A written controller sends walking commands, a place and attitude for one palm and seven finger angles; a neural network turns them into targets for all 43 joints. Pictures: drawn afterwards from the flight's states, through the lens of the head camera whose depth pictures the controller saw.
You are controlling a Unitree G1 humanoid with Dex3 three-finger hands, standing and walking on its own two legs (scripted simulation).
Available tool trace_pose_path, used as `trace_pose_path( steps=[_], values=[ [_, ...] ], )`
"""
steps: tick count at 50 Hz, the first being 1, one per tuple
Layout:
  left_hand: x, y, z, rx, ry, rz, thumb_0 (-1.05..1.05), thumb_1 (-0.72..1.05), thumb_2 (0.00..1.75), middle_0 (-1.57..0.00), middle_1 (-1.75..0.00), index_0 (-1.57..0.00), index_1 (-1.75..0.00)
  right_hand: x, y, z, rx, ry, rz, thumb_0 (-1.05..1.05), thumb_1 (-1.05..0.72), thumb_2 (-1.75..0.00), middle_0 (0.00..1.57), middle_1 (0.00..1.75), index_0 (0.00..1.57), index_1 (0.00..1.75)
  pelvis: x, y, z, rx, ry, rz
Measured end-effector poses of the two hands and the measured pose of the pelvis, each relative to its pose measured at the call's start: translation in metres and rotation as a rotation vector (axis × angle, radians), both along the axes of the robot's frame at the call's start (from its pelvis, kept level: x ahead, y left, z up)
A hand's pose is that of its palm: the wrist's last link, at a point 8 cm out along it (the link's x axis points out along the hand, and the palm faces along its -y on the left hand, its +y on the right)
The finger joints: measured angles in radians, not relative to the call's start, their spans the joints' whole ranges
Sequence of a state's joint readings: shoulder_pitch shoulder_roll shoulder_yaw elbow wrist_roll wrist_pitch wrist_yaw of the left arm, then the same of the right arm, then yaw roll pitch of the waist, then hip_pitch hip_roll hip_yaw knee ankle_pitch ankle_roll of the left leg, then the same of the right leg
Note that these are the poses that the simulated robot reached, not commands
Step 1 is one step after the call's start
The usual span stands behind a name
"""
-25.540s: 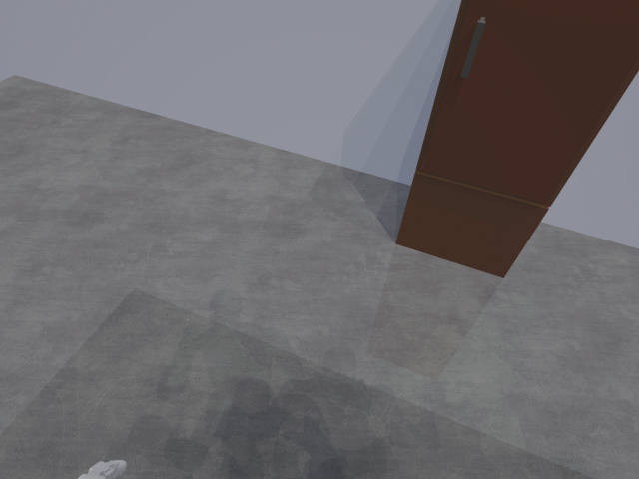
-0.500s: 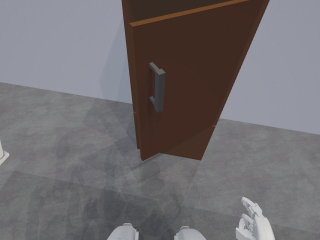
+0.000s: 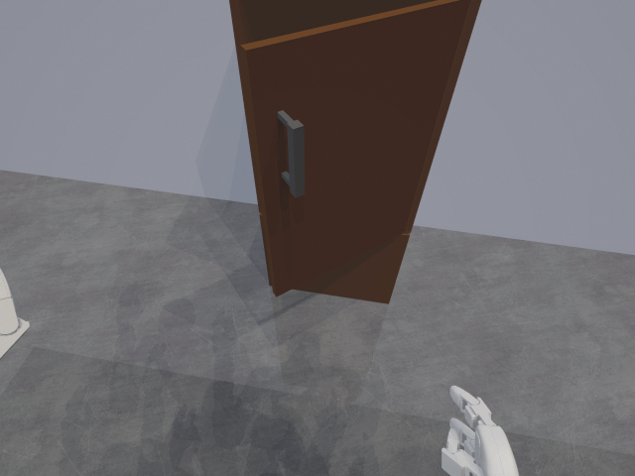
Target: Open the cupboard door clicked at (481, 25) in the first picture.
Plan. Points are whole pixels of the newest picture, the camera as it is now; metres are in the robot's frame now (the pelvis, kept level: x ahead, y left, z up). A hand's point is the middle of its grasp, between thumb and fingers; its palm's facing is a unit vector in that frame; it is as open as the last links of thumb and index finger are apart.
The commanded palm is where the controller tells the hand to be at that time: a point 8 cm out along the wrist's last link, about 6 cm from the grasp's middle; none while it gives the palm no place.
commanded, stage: stop stepping back and stand still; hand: left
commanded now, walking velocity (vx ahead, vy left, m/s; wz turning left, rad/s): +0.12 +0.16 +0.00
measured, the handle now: (290, 155) +0.56 +0.10 +0.09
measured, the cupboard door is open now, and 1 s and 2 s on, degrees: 42 42 42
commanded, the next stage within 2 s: let the arm hang, fingers relaxed in 0.54 s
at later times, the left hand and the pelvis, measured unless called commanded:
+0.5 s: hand (10, 386) +0.15 +0.25 +0.18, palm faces +0.46 -0.73 -0.50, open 7.4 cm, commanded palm +0.09 +0.28 +0.19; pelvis -0.04 -0.02 +0.01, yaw +1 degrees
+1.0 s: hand out of the picture -0.04 +0.19 -0.17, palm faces +0.04 -0.98 -0.17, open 7.1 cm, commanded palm none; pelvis -0.07 +0.00 +0.01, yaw +2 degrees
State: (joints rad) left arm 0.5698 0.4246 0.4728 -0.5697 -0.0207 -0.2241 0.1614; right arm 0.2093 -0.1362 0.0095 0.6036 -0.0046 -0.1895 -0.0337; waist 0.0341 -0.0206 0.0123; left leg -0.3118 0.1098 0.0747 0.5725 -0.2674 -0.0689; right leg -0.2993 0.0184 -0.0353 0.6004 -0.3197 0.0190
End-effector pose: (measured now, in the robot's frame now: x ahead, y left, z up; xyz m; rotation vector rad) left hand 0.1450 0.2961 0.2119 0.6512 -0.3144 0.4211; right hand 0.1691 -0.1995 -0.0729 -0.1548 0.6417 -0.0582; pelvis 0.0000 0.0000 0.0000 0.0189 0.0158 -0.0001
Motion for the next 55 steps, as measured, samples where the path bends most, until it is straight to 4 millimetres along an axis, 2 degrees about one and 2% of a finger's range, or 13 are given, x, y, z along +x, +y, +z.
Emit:
trace_pose_path(
  steps=[3,7,12,16,23,32,34,38,41,45,47,49,55],
  values=[
    [0.006,-0.012,-0.009,-0.035,0.034,-0.010,0.02,0.89,0.89,-0.21,-0.30,-0.21,-0.31,-0.023,-0.020,-0.009,-0.004,0.049,-0.031,0.01,-0.90,-0.90,0.20,0.30,0.21,0.30,-0.015,-0.009,0.002,-0.004,-0.006,-0.012],
    [0.009,-0.022,-0.015,-0.070,0.083,-0.034,0.02,0.89,0.89,-0.21,-0.30,-0.21,-0.31,-0.059,-0.050,-0.005,-0.037,0.117,-0.096,0.01,-0.90,-0.90,0.20,0.30,0.21,0.30,-0.026,-0.018,0.012,0.028,-0.004,-0.021],
    [-0.004,-0.034,-0.015,-0.069,0.099,-0.083,0.02,0.89,0.89,-0.22,-0.30,-0.21,-0.31,-0.097,-0.085,0.007,-0.117,0.146,-0.174,0.02,-0.90,-0.90,0.20,0.30,0.20,0.30,-0.033,-0.024,0.016,0.026,0.006,-0.012],
    [-0.021,-0.035,-0.012,-0.041,0.061,-0.109,0.02,0.89,0.89,-0.22,-0.30,-0.21,-0.31,-0.113,-0.101,0.008,-0.189,0.158,-0.178,0.02,-0.90,-0.90,0.20,0.30,0.20,0.30,-0.040,-0.022,0.010,-0.001,0.006,0.012],
    [-0.041,-0.017,-0.009,-0.009,0.044,-0.014,0.02,0.89,0.89,-0.22,-0.30,-0.21,-0.31,-0.106,-0.092,-0.002,-0.144,0.122,-0.162,0.02,-0.90,-0.90,0.20,0.30,0.20,0.30,-0.042,-0.022,0.006,-0.001,-0.018,0.008],
    [-0.041,-0.005,-0.032,-0.148,0.054,0.010,0.02,0.89,0.89,-0.21,-0.30,-0.21,-0.31,-0.078,-0.040,0.005,-0.080,0.060,-0.065,0.02,-0.90,-0.90,0.20,0.30,0.20,0.30,-0.048,-0.007,0.010,-0.009,-0.046,0.000],
    [-0.032,0.000,-0.057,-0.163,0.164,-0.009,0.01,0.89,0.89,-0.21,-0.30,-0.20,-0.30,-0.072,-0.033,0.000,-0.060,0.061,-0.016,0.01,-0.90,-0.90,0.20,0.30,0.20,0.30,-0.050,-0.002,0.008,-0.009,-0.030,0.022],
    [-0.027,0.004,-0.169,-0.345,0.640,0.055,0.01,0.90,0.90,-0.20,-0.30,-0.20,-0.30,-0.073,-0.030,-0.024,-0.040,0.158,0.009,0.01,-0.90,-0.90,0.20,0.30,0.21,0.30,-0.058,0.006,0.003,0.006,-0.014,0.028],
    [-0.059,-0.015,-0.249,-0.475,0.978,0.096,0.01,0.91,0.89,-0.20,-0.30,-0.19,-0.30,-0.089,-0.031,-0.035,-0.035,0.238,-0.012,0.01,-0.90,-0.90,0.20,0.30,0.21,0.30,-0.061,0.007,0.001,0.006,-0.021,0.020],
    [-0.123,-0.054,-0.320,-0.636,1.298,0.108,0.02,0.91,0.89,-0.20,-0.30,-0.19,-0.30,-0.131,-0.039,-0.041,-0.069,0.402,-0.045,0.01,-0.90,-0.90,0.20,0.30,0.20,0.30,-0.064,0.005,0.003,-0.003,-0.035,0.028],
    [-0.154,-0.068,-0.339,-0.708,1.405,0.135,0.01,0.92,0.89,-0.20,-0.30,-0.20,-0.30,-0.157,-0.042,-0.041,-0.094,0.498,-0.062,0.01,-0.90,-0.90,0.20,0.30,0.20,0.30,-0.065,0.005,0.005,-0.009,-0.037,0.032],
    [-0.177,-0.064,-0.347,-0.739,1.461,0.200,0.00,0.97,0.89,-0.21,-0.30,-0.20,-0.30,-0.183,-0.044,-0.042,-0.114,0.596,-0.074,0.01,-0.90,-0.90,0.20,0.30,0.20,0.30,-0.066,0.004,0.007,-0.015,-0.034,0.036],
    [-0.230,-0.043,-0.344,-0.745,1.600,0.330,0.00,0.96,0.89,-0.21,-0.30,-0.20,-0.30,-0.238,-0.040,-0.046,-0.109,0.790,-0.110,0.01,-0.91,-0.90,0.20,0.30,0.20,0.30,-0.063,0.010,0.012,-0.023,-0.027,0.042]
  ],
)
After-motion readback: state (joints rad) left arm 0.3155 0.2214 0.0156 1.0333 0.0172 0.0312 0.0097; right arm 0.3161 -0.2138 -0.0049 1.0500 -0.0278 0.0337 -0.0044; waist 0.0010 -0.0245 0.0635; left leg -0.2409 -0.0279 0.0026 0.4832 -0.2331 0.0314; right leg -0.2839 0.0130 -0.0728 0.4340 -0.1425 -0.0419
